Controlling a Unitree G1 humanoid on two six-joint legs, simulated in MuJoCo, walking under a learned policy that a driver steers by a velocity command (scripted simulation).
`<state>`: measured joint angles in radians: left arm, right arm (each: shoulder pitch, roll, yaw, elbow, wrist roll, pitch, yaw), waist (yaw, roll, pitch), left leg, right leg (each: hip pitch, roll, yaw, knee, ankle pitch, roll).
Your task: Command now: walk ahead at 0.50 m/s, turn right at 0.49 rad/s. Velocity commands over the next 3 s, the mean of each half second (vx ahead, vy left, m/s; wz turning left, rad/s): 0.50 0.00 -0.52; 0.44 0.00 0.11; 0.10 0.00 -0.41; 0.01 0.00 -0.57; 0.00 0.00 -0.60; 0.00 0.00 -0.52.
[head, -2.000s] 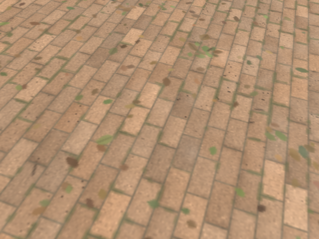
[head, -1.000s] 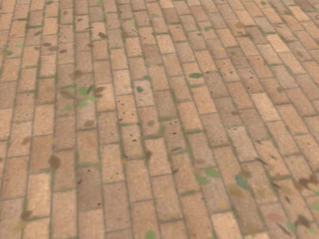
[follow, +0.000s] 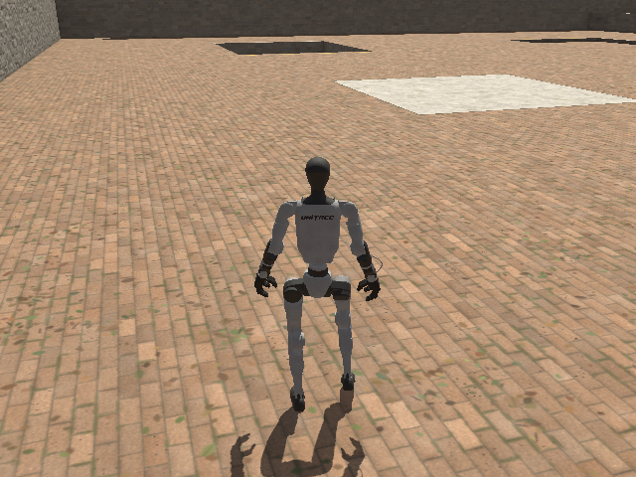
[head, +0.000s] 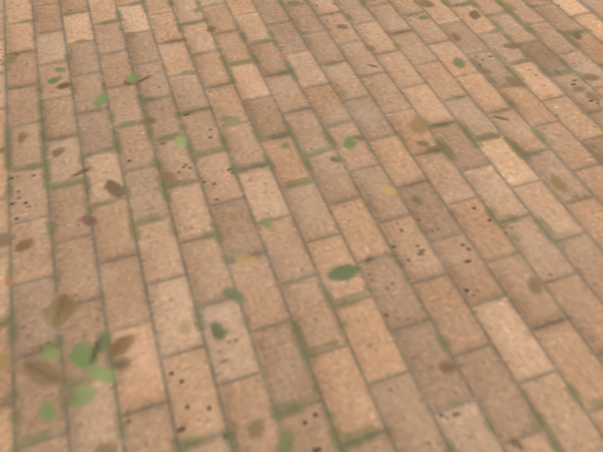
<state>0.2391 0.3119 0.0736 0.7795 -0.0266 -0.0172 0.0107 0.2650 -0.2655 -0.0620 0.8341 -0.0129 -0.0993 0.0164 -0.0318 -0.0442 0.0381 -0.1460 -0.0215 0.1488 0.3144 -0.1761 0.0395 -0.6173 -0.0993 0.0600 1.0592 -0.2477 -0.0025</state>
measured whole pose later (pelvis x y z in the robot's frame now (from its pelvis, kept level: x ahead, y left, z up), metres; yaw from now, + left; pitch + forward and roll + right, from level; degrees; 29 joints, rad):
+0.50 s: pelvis +0.26 -0.09 +0.00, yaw -16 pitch +1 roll +0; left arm 0.31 0.27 0.06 0.74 0.00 -0.05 -0.01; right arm 0.11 -0.31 -0.06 0.77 0.00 -0.10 0.01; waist 0.04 0.04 0.06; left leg -0.60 0.11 -0.05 1.00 -0.23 -0.03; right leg -0.20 0.10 0.04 0.36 -0.16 -0.10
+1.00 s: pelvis +0.56 -0.10 -0.01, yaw -10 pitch +1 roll +1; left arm 0.24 0.30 0.05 0.80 -0.02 -0.05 0.01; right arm 0.17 -0.27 -0.04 0.77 -0.02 -0.08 0.03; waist 0.00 -0.03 0.07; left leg -0.30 -0.08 0.05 0.42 -0.15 0.09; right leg -0.50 -0.04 0.05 1.15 -0.42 0.01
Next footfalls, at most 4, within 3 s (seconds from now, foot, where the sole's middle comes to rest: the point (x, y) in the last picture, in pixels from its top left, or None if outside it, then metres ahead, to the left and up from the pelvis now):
0.28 right None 0.30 -0.17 -0.78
0.82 left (323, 375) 0.66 -0.05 -0.78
1.32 right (418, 338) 0.75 -0.29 -0.78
1.74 left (327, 312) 0.83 -0.07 -0.78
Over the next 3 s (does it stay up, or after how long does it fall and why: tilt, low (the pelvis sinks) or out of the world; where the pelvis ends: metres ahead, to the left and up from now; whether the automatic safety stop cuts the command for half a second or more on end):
stays up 0.69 -0.15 -0.01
